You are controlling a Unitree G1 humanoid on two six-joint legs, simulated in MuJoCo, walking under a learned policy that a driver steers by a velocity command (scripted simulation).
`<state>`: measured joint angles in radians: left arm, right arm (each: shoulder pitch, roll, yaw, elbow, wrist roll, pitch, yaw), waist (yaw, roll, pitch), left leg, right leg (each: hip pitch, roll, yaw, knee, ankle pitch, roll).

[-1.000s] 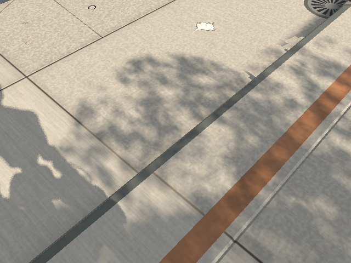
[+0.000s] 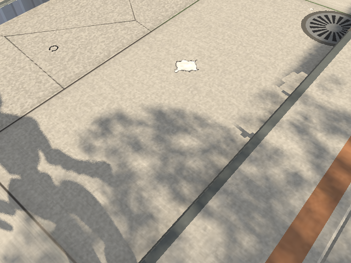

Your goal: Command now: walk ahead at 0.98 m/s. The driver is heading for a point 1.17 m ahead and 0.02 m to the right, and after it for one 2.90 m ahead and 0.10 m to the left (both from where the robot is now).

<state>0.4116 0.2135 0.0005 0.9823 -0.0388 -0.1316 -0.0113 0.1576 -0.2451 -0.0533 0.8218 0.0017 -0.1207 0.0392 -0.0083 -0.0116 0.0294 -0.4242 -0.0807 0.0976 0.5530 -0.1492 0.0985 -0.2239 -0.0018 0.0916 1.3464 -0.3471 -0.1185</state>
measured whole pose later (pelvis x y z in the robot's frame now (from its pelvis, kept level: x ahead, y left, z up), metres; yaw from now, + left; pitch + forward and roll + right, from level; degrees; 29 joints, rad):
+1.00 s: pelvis +0.95 -0.01 -0.13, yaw +2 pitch +3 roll +0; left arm 0.50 0.24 0.02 0.99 -0.03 -0.09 0.01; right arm 0.09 -0.25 -0.03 0.78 0.00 -0.13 0.07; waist 0.04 0.00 0.02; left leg -0.51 0.00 0.07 0.64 -0.23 0.10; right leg -0.06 0.04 0.09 1.51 -0.64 -0.04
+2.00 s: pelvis +1.86 +0.01 -0.12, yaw +2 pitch +1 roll +1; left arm 0.30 0.26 0.02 0.90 -0.01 -0.07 0.01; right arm 0.10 -0.24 -0.02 0.83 -0.02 -0.10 0.05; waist 0.00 -0.02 0.08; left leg -0.47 -0.06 0.06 0.49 -0.04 0.07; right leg -0.36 0.00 0.11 1.30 -0.50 0.02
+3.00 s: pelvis +2.02 -0.03 -0.10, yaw +1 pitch -1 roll +0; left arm 0.19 0.20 0.06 1.05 -0.02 -0.01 0.03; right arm 0.27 -0.20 -0.03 1.10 0.02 -0.01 -0.04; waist -0.01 0.00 -0.01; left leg -0.19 0.02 0.03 0.54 -0.43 0.03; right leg -0.27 0.00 0.01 0.58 -0.42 -0.03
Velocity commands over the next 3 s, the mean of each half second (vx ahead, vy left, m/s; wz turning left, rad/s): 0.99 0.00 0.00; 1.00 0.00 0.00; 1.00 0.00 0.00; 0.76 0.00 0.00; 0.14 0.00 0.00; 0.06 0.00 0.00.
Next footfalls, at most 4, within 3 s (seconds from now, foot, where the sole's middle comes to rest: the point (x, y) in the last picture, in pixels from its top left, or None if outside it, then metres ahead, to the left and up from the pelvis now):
0.36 right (228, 231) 0.59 -0.15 -0.76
0.94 left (168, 149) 1.08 0.09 -0.88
1.36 right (205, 85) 1.55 -0.13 -0.88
1.86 left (167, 38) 2.03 0.10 -0.88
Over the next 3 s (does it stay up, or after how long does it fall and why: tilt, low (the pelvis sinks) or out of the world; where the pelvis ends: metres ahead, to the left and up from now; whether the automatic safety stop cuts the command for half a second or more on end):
stays up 2.02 -0.03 -0.10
